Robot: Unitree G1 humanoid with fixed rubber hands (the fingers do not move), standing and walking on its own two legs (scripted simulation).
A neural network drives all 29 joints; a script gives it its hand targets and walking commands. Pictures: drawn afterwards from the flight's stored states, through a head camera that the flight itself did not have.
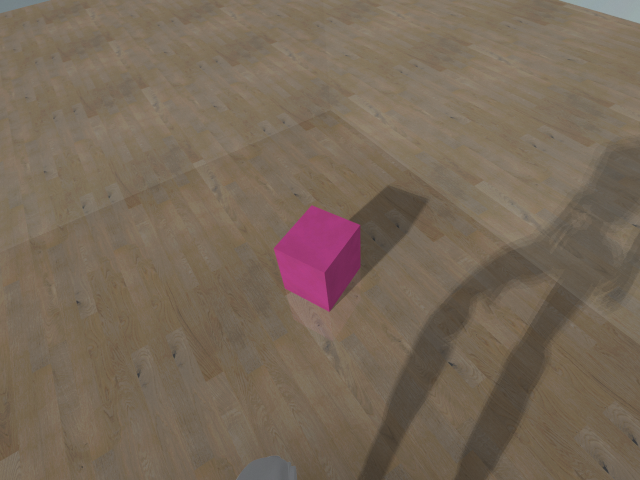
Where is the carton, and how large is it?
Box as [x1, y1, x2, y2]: [274, 205, 360, 311]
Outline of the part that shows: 311,205 274,247 274,250 285,288 329,311 360,266 359,225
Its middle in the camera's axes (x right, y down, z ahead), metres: -0.01 +0.07 +1.41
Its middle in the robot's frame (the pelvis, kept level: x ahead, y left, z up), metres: +0.93 +0.09 -0.65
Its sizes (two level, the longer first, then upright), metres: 0.231 0.203 0.247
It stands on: the floor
